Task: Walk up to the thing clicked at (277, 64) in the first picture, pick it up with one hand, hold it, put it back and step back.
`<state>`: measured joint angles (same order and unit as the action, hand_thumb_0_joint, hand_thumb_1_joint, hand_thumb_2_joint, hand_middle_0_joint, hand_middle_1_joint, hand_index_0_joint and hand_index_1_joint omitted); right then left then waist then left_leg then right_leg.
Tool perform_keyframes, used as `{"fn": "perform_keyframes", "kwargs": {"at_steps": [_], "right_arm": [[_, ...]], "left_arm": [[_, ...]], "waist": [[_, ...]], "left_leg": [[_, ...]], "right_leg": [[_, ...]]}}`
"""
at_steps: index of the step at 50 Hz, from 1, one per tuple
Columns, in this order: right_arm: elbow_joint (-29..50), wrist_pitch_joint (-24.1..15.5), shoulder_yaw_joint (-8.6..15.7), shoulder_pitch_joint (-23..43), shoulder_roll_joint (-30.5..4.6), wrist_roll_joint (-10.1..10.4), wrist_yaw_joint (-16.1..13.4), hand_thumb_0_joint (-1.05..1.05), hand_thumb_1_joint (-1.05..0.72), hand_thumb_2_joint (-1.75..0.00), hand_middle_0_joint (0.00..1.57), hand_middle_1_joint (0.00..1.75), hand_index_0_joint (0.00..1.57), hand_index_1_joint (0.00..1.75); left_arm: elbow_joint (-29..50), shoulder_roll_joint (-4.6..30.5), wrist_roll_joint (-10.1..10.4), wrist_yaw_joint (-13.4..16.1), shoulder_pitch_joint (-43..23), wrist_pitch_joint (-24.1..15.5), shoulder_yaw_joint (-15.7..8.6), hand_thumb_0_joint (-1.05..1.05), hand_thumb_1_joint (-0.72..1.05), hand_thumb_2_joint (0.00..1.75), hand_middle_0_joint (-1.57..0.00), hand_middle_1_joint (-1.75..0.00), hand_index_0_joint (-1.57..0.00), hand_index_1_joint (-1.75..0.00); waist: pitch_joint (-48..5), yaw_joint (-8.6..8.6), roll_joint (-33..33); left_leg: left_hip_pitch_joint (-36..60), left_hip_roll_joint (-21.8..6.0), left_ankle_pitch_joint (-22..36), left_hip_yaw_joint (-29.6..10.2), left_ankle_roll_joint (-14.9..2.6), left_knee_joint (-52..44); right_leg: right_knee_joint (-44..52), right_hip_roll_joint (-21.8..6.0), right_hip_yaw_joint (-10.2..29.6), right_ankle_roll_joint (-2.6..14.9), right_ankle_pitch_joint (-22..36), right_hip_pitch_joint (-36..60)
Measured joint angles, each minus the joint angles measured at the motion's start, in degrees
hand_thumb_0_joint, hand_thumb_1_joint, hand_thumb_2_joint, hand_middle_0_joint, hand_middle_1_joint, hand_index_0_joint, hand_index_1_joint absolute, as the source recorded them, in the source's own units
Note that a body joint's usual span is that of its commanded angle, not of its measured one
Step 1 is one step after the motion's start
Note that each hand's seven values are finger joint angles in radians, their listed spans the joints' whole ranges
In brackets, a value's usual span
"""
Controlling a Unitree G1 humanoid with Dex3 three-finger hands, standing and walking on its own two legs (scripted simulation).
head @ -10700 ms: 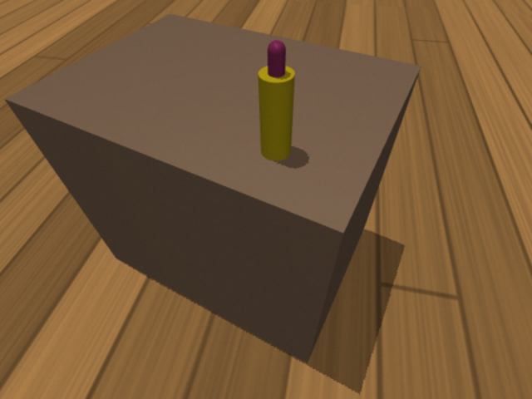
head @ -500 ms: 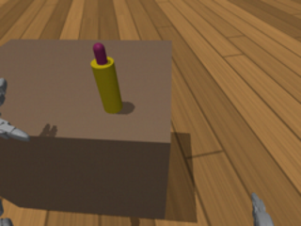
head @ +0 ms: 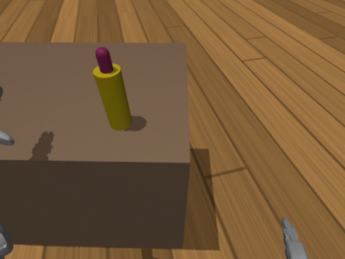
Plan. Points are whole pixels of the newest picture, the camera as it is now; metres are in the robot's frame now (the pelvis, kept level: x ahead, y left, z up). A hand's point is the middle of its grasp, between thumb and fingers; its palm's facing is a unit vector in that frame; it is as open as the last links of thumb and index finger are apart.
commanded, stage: go down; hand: left
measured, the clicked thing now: (112, 91) +0.50 +0.17 +0.15
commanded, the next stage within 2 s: approach in 1.46 s
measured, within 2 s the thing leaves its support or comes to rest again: neither
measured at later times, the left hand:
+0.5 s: hand (5, 98) +0.40 +0.35 +0.21, palm faces +0.13 -0.99 -0.01, open 17.7 cm
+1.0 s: hand (1, 88) +0.41 +0.36 +0.22, palm faces +0.13 -0.99 +0.00, open 17.7 cm
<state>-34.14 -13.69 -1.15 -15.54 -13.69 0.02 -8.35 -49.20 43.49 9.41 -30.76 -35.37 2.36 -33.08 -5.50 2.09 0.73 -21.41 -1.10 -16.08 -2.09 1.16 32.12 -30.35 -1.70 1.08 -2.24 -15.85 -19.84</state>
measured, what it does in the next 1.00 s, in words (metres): stands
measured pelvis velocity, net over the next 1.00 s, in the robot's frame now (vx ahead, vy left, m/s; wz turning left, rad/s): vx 0.02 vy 0.00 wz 0.00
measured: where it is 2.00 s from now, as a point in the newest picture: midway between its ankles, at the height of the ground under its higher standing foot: outside the picture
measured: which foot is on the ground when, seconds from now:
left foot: down 0.00-1.00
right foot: down 0.00-1.00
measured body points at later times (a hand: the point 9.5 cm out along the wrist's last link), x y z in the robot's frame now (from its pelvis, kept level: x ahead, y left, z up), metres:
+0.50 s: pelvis +0.01 +0.00 +0.00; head +0.03 +0.01 +0.45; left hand +0.38 +0.41 +0.21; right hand +0.16 -0.25 -0.07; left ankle +0.00 +0.13 -0.73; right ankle -0.01 -0.15 -0.73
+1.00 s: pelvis +0.02 +0.00 +0.00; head +0.05 +0.01 +0.45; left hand +0.40 +0.42 +0.23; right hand +0.17 -0.26 -0.07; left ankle +0.00 +0.13 -0.73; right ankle -0.01 -0.15 -0.73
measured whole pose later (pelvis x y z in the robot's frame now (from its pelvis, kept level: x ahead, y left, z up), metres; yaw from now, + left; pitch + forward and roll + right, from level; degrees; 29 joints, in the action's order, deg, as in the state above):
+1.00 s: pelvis +0.02 +0.00 +0.00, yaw +0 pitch +10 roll -1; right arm -33.3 -12.7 -2.0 -14.4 -14.5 0.3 -9.6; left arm -60.1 51.9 7.7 -34.6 -46.6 6.6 -32.6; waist -6.9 4.1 0.6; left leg -26.3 -1.3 -18.0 -2.3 0.9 34.5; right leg -31.1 -1.5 0.9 -2.5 -16.9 -23.9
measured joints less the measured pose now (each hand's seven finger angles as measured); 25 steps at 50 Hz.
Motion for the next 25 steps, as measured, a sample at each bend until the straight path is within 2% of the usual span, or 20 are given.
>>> {"fn": "perform_keyframes", "kwargs": {"at_steps": [10, 25], "right_arm": [[-0.86, -0.32, -0.52, 0.42, -0.25, 0.12, -0.44, -0.01, 0.54, -0.05, 0.05, 0.05, 0.05, 0.05], [-1.04, 0.11, -0.92, 0.70, -0.22, 0.17, -0.87, -0.01, 0.54, -0.05, 0.05, 0.05, 0.05, 0.05]], "left_arm": [[-3.50, 1.89, -0.08, -1.07, -3.40, 1.48, 0.75, -0.01, -0.60, 0.07, -0.04, -0.04, -0.04, -0.04], [-5.69, 3.56, -0.39, -2.34, -5.62, 3.89, 0.62, -0.02, -0.61, 0.07, -0.04, -0.04, -0.04, -0.05]], "waist": [[-0.28, 0.22, 0.08], [-1.16, 0.79, 0.10]], "left_leg": [[-1.42, 0.07, -0.29, 0.00, -0.25, 0.56], [-2.55, -0.05, -1.12, 0.11, -0.31, 1.17]], "right_leg": [[0.04, -0.07, 0.00, -0.22, 0.01, -1.13], [-0.01, 0.04, 0.08, -0.29, -0.47, -2.06]]}}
